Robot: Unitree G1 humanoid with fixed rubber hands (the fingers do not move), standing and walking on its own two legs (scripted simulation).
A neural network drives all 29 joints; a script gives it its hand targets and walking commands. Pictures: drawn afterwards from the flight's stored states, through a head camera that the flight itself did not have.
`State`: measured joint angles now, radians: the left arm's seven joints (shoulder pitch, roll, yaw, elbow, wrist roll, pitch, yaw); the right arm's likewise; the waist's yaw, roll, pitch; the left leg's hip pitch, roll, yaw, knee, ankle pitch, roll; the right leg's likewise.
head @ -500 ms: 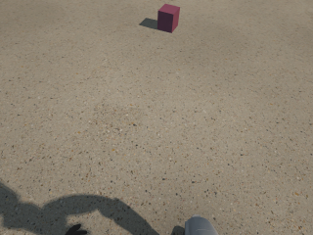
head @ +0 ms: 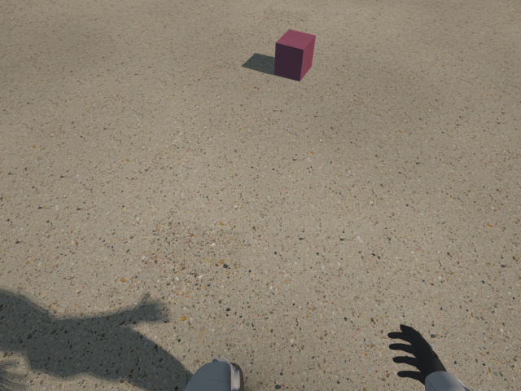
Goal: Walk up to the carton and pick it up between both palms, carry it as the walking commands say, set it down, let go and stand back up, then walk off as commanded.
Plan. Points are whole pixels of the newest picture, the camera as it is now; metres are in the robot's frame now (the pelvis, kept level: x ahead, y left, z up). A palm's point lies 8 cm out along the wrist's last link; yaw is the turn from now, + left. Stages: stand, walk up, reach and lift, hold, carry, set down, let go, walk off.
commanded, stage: walk up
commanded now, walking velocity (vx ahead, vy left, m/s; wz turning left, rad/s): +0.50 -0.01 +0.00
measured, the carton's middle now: (294, 55) +2.19 -0.10 -0.65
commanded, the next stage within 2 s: none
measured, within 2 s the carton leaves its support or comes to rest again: neither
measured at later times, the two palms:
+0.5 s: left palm (162, 280) +0.31 +0.23 -0.13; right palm (447, 368) +0.18 -0.27 -0.10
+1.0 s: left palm (198, 202) +0.48 +0.19 -0.10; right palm (395, 161) +0.66 -0.30 -0.12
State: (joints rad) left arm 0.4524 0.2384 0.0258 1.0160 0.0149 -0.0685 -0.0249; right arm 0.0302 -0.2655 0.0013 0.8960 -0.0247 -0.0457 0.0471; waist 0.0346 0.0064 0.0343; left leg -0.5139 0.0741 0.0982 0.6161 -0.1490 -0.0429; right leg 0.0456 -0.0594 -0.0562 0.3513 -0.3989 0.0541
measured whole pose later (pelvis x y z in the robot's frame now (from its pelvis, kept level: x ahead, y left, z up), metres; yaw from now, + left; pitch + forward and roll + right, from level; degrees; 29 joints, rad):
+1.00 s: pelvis +0.53 -0.06 +0.02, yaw +1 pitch +1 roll +2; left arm 0.42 0.21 0.03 1.01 0.01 -0.07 -0.03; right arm 0.07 -0.25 0.00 0.94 -0.02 -0.02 0.05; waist 0.01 0.04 0.04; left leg -0.62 0.09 0.06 0.78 -0.06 -0.04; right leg -0.01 -0.08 -0.08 0.32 -0.33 0.02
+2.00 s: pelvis +1.09 -0.03 -0.01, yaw +0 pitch +2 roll +0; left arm 0.47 0.23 0.03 1.00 0.01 -0.07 -0.03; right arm 0.03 -0.26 0.00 0.94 -0.02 -0.04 0.06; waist 0.05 0.00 0.04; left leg -0.48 0.08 0.11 0.57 -0.14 -0.03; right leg 0.03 -0.11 -0.11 0.44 -0.47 0.06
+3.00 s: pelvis +1.60 -0.06 +0.00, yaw +1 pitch +0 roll -2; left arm 0.39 0.23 0.03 0.99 0.01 -0.06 -0.03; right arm 0.12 -0.26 0.00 0.95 -0.02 -0.03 0.04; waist 0.02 0.01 0.04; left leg -0.42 0.08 0.08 0.53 -0.08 -0.03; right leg -0.02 -0.07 -0.11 0.45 -0.41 0.06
